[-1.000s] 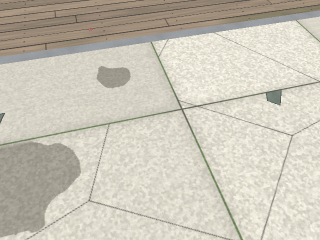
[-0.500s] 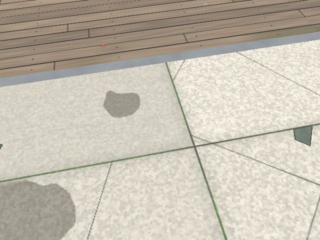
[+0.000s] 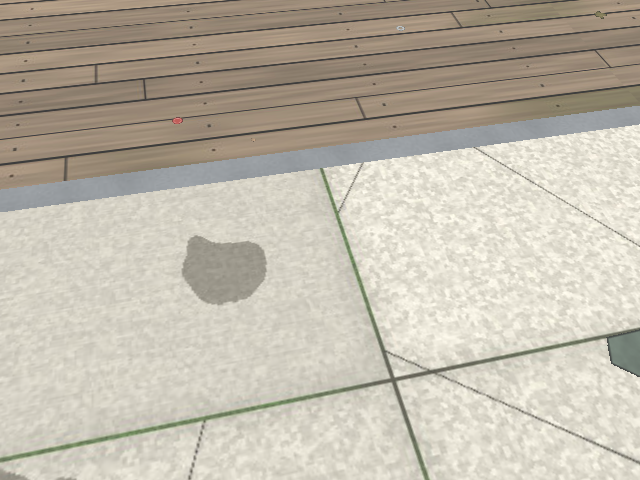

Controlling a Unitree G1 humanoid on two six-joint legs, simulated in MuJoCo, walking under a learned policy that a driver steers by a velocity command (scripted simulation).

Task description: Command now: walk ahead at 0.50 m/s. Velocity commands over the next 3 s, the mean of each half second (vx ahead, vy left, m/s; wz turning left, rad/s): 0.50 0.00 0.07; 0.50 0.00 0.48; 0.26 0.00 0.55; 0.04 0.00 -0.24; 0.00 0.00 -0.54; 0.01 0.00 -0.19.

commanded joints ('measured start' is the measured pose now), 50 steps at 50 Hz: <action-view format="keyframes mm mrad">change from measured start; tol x32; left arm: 1 67 41 20 -36 5 14 9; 15 -351 30 4 -177 0 -4 -39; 22 213 227 75 -49 27 -14 -26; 50 70 17 7 -125 30 -12 9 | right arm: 1 15 -101 -16 -27 -4 -18 -5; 22 265 -17 16 31 24 4 -38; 43 -247 -33 -21 -181 26 59 16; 50 157 -354 -130 -146 29 57 -10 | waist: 1 34 120 -46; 17 -40 110 63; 22 130 -250 -451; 42 80 6 98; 50 -41 308 -326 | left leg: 1 100 251 -249 -268 123 165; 19 336 267 -133 -3 540 82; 23 -440 44 -216 935 -395 -14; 43 -462 139 -27 264 101 9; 48 129 -37 70 148 2 128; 50 687 366 -844 -57 -130 405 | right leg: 1 -108 -74 28 -44 87 7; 16 -210 -5 -27 -637 303 3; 20 408 27 -32 -662 269 -77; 22 926 -363 673 -834 87 -266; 29 297 -183 54 -1032 225 -118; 42 556 -221 -226 -1007 438 -92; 47 584 -215 -292 -634 1075 -42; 48 484 -171 -308 -407 1002 -5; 50 -201 127 -116 257 -268 97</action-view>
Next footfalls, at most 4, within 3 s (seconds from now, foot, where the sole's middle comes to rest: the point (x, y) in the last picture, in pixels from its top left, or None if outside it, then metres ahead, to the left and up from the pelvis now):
0.40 right None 0.40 -0.16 -0.78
0.98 left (260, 403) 0.65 0.13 -0.78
1.42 right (286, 295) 0.93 0.08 -0.78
1.76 left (217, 366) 0.74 0.23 -0.78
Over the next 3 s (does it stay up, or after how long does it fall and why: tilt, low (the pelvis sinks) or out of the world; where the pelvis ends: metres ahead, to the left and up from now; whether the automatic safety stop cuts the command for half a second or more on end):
stays up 0.79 0.08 -0.01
